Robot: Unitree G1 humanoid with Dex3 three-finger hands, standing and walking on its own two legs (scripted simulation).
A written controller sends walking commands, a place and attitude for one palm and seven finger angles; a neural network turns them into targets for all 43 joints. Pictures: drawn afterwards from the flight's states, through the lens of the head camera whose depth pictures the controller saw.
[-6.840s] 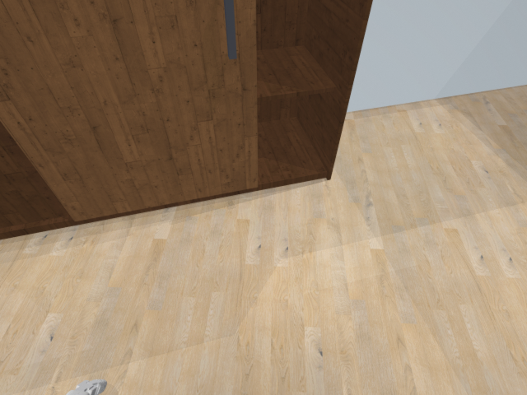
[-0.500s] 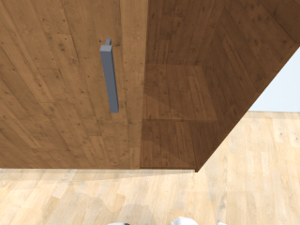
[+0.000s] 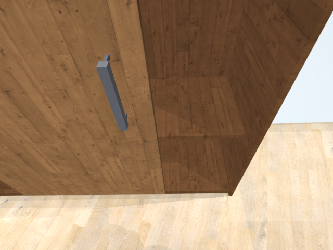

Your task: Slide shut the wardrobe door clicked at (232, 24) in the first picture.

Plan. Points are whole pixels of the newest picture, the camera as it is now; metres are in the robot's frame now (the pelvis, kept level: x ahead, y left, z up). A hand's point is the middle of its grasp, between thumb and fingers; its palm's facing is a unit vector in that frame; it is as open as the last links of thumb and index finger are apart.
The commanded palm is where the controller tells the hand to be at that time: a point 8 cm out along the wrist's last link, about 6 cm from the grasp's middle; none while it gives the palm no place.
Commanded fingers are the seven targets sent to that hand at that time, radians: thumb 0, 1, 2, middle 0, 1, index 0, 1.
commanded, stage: come to a stop and stand still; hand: left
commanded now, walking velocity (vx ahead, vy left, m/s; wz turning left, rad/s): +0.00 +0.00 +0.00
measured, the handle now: (116, 95) +0.48 +0.19 +0.10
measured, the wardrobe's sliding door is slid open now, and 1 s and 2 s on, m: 0.39 0.39 0.39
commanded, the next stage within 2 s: look again from close up in 1.46 s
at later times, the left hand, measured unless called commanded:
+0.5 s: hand out of the picture +0.01 +0.27 -0.18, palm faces -0.02 -0.97 -0.25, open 7.4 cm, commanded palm none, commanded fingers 0.00 0.90 0.90 -0.20 -0.30 -0.20 -0.30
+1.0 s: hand out of the picture +0.03 +0.22 -0.18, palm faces -0.04 -0.97 -0.22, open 7.4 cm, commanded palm none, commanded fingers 0.00 0.90 0.90 -0.20 -0.30 -0.20 -0.30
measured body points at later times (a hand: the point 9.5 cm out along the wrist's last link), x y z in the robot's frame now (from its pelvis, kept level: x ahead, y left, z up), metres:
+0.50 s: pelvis -0.01 +0.07 -0.01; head +0.00 +0.07 +0.44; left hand +0.01 +0.32 -0.16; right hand +0.07 -0.16 -0.16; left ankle -0.02 +0.15 -0.75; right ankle -0.02 -0.13 -0.74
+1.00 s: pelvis +0.00 +0.04 -0.01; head +0.02 +0.03 +0.44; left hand +0.03 +0.27 -0.16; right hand +0.01 -0.19 -0.17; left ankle -0.02 +0.15 -0.75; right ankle -0.02 -0.13 -0.74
